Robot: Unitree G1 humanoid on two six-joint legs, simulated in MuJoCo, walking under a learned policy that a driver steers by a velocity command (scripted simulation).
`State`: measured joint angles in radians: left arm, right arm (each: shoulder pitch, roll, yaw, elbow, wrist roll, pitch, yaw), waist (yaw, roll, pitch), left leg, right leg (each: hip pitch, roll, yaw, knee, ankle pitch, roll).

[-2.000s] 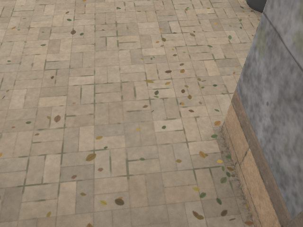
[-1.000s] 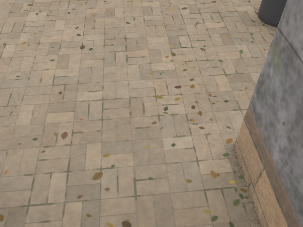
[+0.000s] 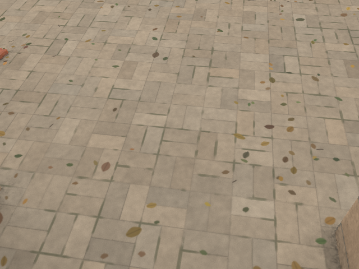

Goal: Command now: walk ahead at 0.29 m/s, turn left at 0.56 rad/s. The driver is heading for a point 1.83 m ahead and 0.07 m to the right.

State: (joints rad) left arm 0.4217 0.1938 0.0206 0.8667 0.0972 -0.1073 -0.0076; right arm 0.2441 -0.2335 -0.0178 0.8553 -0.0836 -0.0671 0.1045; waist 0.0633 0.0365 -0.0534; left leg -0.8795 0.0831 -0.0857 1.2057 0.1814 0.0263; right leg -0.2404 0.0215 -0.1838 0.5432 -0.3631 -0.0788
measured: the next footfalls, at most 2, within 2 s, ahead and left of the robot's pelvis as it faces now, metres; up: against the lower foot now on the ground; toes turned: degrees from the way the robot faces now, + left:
left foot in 0.36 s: +0.27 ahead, +0.18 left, -0.17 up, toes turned +18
right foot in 0.68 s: +0.38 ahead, -0.06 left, -0.17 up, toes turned +6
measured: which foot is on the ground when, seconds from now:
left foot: up 0.00-0.34, down 0.36-0.72, up 0.74-1.00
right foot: down 0.00-0.36, up 0.38-0.66, down 0.68-1.00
